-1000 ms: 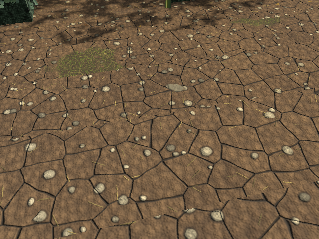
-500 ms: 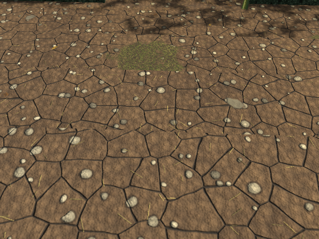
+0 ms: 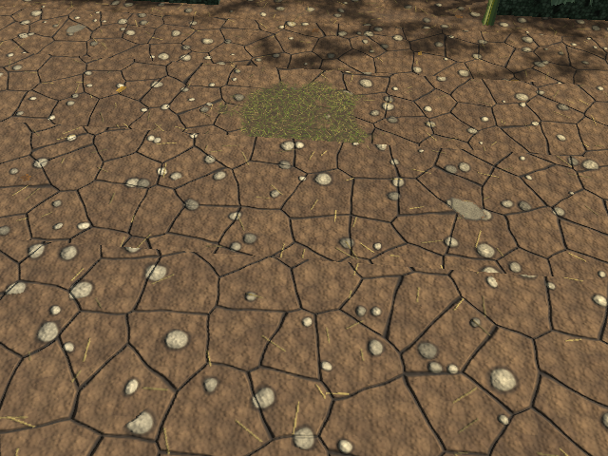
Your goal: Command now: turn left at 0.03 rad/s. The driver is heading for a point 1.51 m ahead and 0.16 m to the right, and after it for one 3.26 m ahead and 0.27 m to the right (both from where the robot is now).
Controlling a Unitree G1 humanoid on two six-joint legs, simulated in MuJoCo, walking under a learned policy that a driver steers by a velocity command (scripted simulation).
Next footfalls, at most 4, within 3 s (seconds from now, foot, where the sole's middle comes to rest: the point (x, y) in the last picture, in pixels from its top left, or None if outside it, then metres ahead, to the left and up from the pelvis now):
1.62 left None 0.32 0.09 -0.77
2.06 right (377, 425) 0.63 -0.16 -0.94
2.50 left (291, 307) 0.98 0.07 -0.94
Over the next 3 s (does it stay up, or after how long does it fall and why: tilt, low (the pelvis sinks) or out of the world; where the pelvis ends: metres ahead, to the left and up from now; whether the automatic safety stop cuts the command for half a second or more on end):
stays up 1.04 -0.02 -0.17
